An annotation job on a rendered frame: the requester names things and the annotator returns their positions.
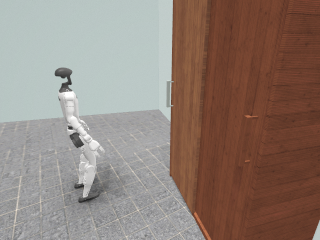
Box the robot right hand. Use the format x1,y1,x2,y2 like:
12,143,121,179
88,139,105,158

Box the left robot foot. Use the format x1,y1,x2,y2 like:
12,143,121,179
74,181,94,189

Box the right robot forearm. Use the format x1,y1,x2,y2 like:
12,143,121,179
69,117,92,143

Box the wardrobe door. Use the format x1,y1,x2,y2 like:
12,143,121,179
170,0,212,214
195,0,290,240

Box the robot left hand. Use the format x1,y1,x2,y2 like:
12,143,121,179
78,120,89,131

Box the humanoid robot torso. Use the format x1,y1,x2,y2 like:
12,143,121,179
58,89,80,140

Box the robot right upper arm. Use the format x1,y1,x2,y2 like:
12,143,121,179
63,92,76,124

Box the handle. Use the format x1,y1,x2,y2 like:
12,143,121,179
236,115,253,167
166,80,174,108

